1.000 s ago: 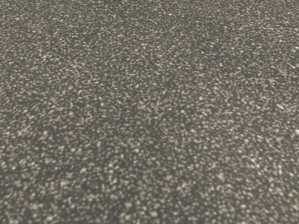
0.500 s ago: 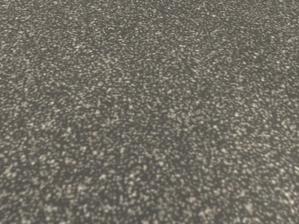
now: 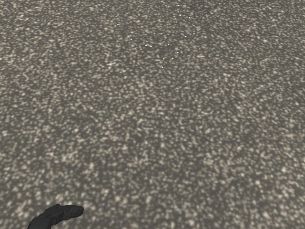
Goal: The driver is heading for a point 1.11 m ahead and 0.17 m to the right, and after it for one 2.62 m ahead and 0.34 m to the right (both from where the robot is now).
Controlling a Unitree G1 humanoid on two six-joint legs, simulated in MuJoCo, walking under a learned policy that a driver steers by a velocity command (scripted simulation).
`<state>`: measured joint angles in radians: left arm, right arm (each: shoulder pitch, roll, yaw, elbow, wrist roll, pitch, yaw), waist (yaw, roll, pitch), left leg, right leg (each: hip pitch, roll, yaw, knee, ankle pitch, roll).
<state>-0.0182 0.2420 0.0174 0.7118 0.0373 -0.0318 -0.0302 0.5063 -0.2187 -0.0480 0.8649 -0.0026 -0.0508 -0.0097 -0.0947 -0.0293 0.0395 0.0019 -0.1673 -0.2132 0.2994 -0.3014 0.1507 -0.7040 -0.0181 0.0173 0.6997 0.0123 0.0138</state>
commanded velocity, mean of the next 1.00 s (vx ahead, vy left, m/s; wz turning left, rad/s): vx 0.12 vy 0.00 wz -0.06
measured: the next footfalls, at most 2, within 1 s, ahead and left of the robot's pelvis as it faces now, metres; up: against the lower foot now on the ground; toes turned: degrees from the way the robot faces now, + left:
right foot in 0.10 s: +0.26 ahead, -0.08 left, +0.00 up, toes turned +5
left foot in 0.50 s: +0.18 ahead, +0.10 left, +0.00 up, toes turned +3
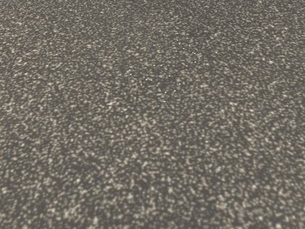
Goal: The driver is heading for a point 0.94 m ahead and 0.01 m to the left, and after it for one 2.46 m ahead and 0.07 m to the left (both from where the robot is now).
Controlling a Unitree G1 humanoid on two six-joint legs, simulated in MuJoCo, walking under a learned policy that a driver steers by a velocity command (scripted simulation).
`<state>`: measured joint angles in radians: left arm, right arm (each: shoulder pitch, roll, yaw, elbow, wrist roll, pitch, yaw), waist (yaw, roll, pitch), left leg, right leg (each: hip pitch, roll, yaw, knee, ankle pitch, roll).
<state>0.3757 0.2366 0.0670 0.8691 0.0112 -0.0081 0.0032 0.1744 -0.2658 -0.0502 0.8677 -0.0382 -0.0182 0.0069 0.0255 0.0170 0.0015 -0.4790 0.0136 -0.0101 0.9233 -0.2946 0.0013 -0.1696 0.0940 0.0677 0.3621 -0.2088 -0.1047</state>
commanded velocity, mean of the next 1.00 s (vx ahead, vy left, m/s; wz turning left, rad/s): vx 0.45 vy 0.00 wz -0.20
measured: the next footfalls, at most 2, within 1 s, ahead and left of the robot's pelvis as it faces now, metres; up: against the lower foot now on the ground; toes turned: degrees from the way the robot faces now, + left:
left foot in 0.28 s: +0.23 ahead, +0.13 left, +0.00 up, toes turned -11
right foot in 0.78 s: +0.47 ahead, -0.13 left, +0.00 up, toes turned -15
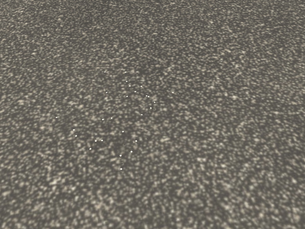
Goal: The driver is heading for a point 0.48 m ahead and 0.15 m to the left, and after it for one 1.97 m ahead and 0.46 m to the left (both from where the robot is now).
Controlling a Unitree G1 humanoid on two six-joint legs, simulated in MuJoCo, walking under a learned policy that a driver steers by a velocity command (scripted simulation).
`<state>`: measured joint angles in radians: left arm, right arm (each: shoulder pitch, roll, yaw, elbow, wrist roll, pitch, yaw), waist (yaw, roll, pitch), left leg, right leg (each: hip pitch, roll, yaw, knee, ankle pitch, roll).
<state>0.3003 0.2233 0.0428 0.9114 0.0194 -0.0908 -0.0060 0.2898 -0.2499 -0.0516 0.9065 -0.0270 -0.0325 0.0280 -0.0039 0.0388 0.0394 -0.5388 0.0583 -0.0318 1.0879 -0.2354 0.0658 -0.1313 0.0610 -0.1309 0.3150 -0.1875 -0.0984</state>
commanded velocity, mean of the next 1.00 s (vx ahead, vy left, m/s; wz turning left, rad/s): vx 0.34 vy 0.00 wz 0.47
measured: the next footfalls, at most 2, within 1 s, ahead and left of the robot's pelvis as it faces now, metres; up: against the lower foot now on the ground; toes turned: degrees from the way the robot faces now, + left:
left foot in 0.34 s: +0.32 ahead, +0.10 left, +0.00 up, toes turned +15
right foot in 0.82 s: +0.61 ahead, +0.05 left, +0.00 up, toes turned +31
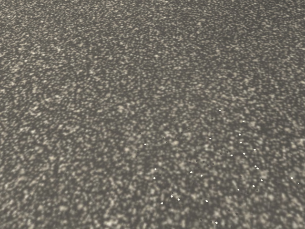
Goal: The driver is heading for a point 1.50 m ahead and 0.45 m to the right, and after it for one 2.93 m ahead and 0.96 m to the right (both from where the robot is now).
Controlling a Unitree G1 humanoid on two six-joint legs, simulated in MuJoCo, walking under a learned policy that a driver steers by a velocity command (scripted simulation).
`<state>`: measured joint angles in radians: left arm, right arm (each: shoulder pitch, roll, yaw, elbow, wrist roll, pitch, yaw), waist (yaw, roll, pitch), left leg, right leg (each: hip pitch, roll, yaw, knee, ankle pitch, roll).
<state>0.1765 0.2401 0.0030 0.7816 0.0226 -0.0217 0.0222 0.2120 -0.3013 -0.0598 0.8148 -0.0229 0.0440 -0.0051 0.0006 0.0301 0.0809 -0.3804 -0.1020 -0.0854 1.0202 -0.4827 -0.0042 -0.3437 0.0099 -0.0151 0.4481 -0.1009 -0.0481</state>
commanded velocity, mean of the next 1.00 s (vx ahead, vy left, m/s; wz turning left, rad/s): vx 0.01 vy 0.00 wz -0.39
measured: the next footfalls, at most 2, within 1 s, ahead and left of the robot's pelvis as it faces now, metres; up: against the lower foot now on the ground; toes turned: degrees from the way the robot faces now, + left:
left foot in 0.18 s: +0.05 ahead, +0.11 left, +0.00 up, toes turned -9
right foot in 0.58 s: +0.00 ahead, -0.11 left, +0.00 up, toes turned -23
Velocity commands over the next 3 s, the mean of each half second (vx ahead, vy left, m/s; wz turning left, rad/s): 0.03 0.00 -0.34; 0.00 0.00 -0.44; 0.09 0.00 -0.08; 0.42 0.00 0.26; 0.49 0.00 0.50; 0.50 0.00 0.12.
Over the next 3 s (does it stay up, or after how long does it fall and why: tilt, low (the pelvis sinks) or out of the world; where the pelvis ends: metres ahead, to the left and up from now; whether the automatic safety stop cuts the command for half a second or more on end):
stays up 0.80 -0.24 -0.01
